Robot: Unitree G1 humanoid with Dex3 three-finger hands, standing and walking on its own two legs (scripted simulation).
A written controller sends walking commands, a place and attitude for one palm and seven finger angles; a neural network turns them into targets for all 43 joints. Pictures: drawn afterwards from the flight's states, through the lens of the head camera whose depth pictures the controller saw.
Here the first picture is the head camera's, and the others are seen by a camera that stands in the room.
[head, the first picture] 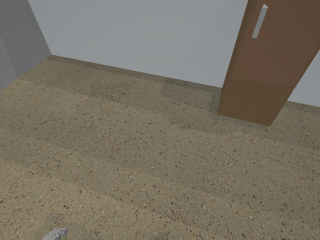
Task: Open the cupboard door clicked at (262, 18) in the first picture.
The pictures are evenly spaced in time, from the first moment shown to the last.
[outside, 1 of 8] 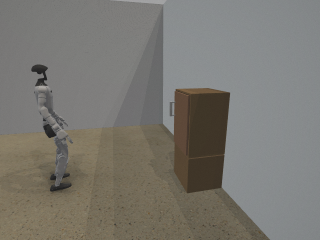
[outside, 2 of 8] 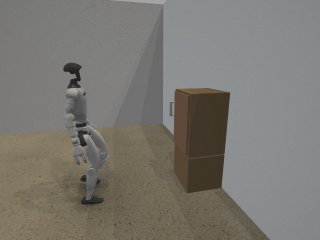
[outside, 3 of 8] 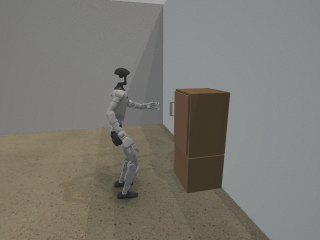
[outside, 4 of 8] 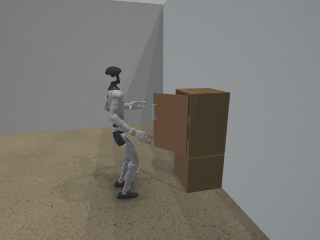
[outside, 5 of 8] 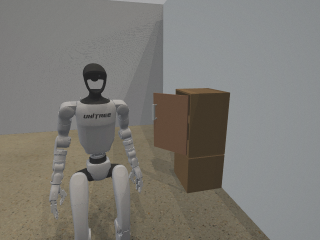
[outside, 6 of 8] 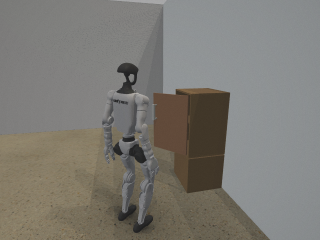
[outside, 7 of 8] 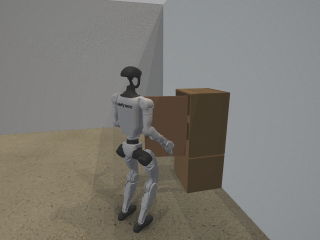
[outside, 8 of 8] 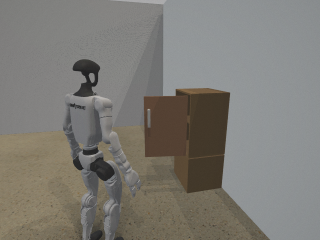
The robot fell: no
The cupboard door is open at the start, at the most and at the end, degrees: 0 82 81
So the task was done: yes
